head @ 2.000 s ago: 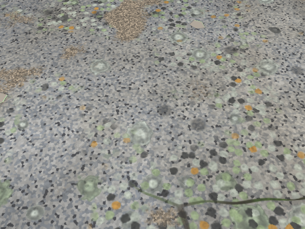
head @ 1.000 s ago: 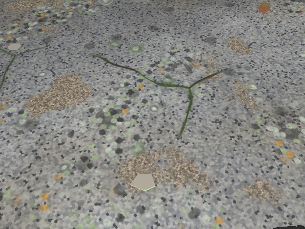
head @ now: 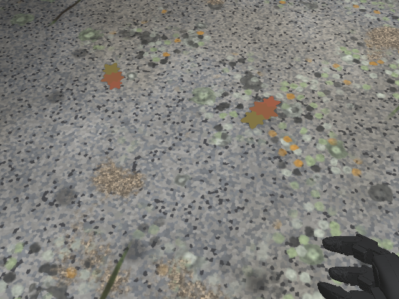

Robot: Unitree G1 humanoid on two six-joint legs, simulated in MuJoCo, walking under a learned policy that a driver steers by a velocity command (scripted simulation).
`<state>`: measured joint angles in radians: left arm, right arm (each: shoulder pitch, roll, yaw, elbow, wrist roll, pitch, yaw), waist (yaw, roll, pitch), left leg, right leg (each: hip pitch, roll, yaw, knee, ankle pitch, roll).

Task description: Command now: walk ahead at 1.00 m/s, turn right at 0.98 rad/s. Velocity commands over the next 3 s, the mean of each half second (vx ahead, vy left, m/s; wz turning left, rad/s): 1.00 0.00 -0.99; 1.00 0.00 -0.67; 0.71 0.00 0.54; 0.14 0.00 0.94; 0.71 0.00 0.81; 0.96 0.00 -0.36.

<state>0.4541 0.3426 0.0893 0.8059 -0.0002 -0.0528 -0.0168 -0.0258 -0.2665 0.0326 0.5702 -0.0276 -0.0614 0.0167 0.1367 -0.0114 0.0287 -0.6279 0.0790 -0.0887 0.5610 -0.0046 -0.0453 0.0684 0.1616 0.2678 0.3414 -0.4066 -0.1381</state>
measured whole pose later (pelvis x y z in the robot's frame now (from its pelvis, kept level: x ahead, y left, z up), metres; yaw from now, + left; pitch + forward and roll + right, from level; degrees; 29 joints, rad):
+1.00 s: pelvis +0.84 -0.25 -0.01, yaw -48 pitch +1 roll +2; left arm 0.37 0.33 0.05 0.85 0.02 -0.07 0.00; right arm 0.16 -0.28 -0.03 0.68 -0.05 -0.07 0.01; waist 0.03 -0.02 0.03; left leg -0.45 -0.01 0.05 0.62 -0.20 0.02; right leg -0.17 0.12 0.12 1.20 -0.34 -0.12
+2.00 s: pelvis +1.27 -0.62 +0.01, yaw -1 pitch +3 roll -1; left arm -0.01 0.29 0.06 0.71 -0.01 -0.02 0.00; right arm 0.20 -0.33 -0.09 0.56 0.02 0.05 -0.03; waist -0.04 0.01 0.06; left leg -0.41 -0.12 -0.16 0.49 -0.12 0.07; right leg -0.52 0.02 0.15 0.81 -0.35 0.06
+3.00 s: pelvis +1.85 -0.40 -0.03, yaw +11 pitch +0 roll +2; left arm 0.09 0.29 0.02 0.74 0.01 -0.02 -0.08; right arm 0.46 -0.25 -0.02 0.90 -0.03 -0.08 -0.03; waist 0.00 -0.02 0.05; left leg 0.30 -0.06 0.29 0.37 -0.43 -0.02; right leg -0.65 0.03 -0.18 0.73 -0.01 -0.18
